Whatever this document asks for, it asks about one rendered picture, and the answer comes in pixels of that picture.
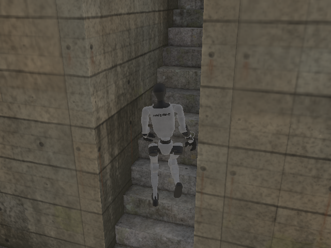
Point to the stairs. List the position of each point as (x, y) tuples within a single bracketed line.
[(171, 223)]

